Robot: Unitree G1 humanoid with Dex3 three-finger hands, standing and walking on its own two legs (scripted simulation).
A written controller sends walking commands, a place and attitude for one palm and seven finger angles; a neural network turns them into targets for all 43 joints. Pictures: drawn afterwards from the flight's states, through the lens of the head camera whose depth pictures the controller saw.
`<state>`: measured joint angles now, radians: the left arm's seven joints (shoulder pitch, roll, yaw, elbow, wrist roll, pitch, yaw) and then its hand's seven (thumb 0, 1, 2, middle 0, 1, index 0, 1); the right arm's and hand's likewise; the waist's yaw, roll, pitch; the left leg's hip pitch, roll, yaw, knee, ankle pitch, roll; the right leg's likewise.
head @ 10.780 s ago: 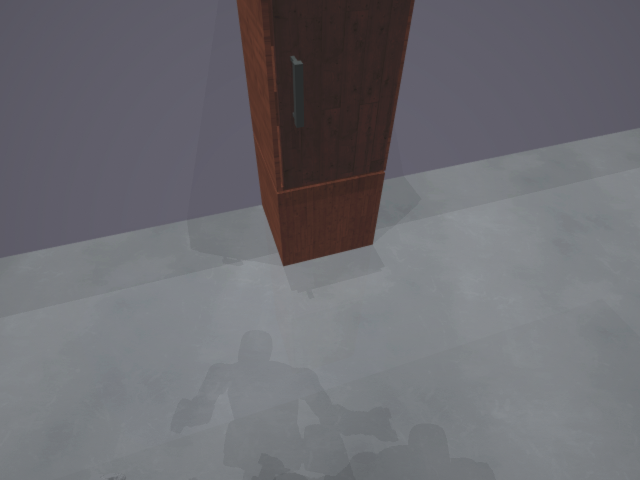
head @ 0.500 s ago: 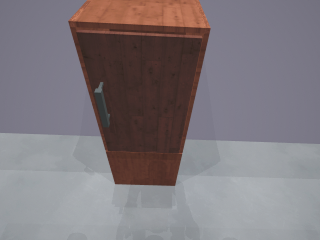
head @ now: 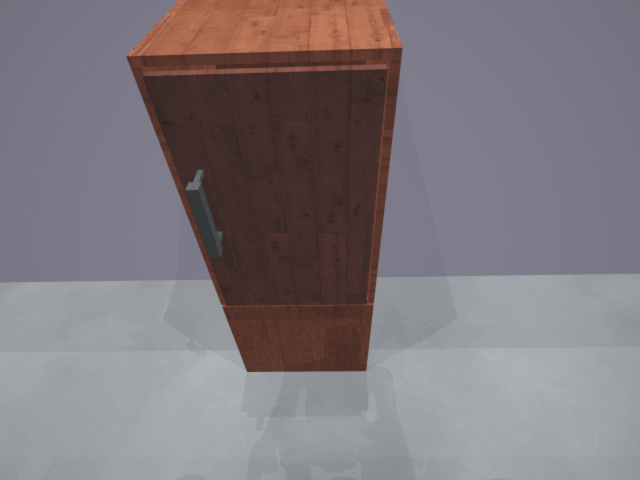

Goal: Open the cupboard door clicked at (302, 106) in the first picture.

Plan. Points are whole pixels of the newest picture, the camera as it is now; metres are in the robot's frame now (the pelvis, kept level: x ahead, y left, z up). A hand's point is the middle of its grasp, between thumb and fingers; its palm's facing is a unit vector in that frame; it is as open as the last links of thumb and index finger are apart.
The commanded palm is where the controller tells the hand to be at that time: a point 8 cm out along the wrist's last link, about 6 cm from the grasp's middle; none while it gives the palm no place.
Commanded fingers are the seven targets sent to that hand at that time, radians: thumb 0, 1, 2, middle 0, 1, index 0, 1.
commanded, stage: look again from close up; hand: left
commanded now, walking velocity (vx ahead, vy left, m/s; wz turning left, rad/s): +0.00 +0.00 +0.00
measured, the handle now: (208, 215) +0.56 +0.25 -0.01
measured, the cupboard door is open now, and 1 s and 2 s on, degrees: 0 0 0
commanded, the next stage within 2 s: raise the hand with hooked fingers in 0.16 s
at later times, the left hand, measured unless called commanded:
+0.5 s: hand (207, 414) +0.21 +0.16 -0.01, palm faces +0.22 -0.97 -0.07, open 7.6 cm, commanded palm +0.12 +0.21 -0.06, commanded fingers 0.00 0.60 0.77 -0.22 -0.50 -0.22 -0.50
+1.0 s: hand (190, 427) +0.20 +0.19 -0.04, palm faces -0.01 -1.00 -0.05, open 10.5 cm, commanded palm +0.17 +0.25 -0.03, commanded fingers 0.00 0.01 0.52 -0.26 -0.87 -0.26 -0.87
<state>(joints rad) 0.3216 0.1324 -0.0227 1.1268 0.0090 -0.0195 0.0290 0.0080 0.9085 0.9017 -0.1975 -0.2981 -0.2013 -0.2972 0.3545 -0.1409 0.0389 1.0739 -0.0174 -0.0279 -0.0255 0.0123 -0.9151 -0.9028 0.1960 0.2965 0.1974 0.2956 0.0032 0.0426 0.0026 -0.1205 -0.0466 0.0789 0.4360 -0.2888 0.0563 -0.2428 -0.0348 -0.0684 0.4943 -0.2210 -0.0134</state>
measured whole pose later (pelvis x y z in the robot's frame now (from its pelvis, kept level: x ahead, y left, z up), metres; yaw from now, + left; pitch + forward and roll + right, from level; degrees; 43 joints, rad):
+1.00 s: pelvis -0.02 -0.03 -0.09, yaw +2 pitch +15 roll -2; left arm 0.29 0.28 0.24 0.09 -0.31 -0.37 -0.39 0.01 0.23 0.62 -0.25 -0.73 -0.25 -0.73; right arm 0.21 -0.17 0.07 0.58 0.03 -0.21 -0.04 0.02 -0.90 -0.90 0.20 0.30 0.20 0.30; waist 0.02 0.02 -0.11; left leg -0.85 0.02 -0.03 1.16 -0.57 0.00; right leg -0.89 0.00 -0.16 1.08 -0.44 -0.08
